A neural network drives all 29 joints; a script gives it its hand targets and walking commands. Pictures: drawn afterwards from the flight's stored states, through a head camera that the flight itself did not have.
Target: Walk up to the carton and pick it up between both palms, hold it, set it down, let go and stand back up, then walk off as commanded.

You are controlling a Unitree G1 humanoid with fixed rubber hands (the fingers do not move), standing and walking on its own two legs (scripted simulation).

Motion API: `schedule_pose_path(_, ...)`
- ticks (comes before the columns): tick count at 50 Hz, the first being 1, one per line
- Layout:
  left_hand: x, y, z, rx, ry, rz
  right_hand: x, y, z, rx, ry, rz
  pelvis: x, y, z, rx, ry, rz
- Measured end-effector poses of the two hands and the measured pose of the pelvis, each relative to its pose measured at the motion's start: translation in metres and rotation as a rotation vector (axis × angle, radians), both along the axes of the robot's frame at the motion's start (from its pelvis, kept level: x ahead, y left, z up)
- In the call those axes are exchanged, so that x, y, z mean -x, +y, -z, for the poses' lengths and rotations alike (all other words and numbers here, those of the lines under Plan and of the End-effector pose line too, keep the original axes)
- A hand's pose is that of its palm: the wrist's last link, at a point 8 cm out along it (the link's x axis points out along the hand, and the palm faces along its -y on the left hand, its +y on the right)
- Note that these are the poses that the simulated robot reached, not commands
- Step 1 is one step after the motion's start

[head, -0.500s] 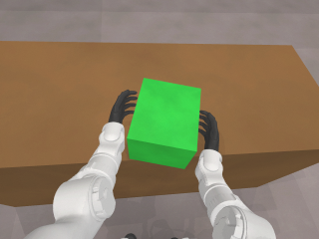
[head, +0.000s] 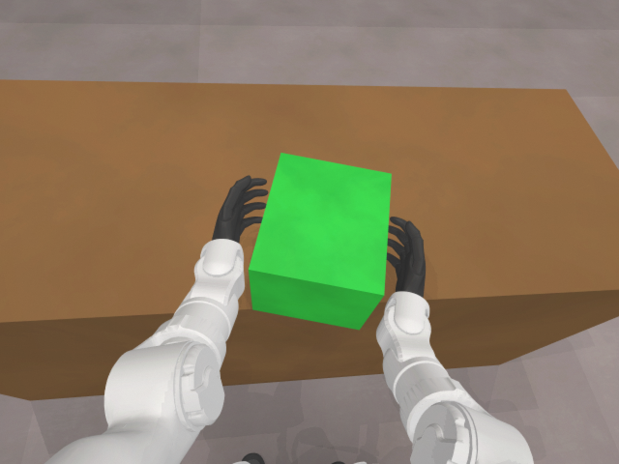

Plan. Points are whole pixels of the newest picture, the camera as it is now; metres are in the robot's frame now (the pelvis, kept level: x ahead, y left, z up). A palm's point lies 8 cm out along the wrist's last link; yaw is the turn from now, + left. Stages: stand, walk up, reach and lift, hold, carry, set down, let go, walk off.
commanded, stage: reach and lift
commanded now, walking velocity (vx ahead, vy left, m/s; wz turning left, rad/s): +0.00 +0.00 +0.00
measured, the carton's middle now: (320, 242) +0.42 -0.05 -0.03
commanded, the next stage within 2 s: none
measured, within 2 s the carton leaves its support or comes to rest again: leaves its support in 0.16 s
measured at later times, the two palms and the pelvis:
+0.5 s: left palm (216, 220) +0.42 +0.09 +0.04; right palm (408, 267) +0.34 -0.15 +0.02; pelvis -0.01 +0.00 +0.00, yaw +0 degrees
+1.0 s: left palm (197, 195) +0.42 +0.11 +0.10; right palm (415, 240) +0.35 -0.14 +0.09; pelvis -0.02 +0.00 +0.00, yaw +0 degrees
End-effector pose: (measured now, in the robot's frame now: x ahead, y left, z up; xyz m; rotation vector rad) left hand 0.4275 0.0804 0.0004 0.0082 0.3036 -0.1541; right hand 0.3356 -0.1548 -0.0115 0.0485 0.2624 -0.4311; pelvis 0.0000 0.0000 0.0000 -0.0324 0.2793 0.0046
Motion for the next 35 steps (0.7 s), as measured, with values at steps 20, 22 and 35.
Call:
schedule_pose_path(20,0.006,0.008,-0.029,-0.024,-0.013,-0.024,0.000,0.006,-0.022,-0.017,0.009,-0.037,0.006,-0.001,0.000,0.002,-0.009,0.002)
schedule_pose_path(22,0.006,0.010,-0.034,-0.035,-0.017,-0.026,-0.002,0.007,-0.027,-0.023,0.010,-0.042,0.006,-0.001,0.000,0.002,-0.009,0.002)
schedule_pose_path(35,0.002,0.012,-0.073,-0.109,-0.041,-0.013,-0.011,0.007,-0.073,-0.032,0.016,-0.054,0.010,0.000,0.000,0.003,-0.014,0.002)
